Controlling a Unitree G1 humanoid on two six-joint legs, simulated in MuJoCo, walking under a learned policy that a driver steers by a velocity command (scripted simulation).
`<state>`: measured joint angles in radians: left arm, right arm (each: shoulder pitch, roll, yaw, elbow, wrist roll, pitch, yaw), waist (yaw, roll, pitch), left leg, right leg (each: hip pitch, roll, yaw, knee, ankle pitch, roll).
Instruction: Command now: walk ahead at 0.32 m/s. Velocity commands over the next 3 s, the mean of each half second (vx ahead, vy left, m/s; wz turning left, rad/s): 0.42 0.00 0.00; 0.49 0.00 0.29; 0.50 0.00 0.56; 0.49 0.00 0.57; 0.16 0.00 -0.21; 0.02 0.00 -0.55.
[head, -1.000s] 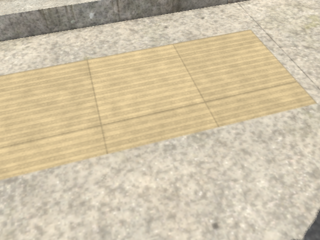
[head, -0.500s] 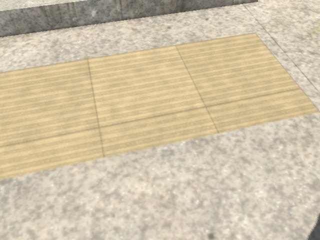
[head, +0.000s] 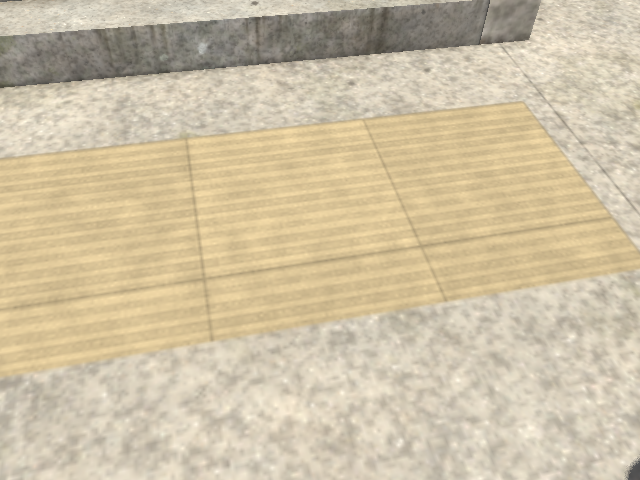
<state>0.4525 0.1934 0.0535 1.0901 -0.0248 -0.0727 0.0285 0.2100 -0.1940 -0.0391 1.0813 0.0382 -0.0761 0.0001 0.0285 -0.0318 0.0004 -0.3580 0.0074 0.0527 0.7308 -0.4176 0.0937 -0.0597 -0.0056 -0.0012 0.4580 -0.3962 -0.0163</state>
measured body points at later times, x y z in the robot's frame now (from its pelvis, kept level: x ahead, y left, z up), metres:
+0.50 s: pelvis +0.21 +0.02 +0.00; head +0.24 +0.02 +0.45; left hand +0.44 +0.23 -0.10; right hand +0.11 -0.22 -0.14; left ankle +0.04 +0.12 -0.73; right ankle +0.42 -0.12 -0.70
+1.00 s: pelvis +0.50 -0.01 +0.01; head +0.51 +0.01 +0.46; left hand +0.46 +0.25 -0.14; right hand +0.69 -0.23 -0.11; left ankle +0.66 +0.18 -0.67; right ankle +0.42 -0.11 -0.73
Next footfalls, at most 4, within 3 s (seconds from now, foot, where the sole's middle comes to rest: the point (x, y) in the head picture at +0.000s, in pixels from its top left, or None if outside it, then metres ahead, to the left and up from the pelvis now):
0.58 right None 0.46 -0.11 -0.77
1.16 left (256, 388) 0.73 0.17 -0.77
1.64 right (289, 270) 1.08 0.12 -0.77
2.12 left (150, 259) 1.10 0.49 -0.77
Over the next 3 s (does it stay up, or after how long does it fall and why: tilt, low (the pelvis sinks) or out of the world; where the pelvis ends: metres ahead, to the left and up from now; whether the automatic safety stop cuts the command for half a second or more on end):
stays up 1.14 0.33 0.01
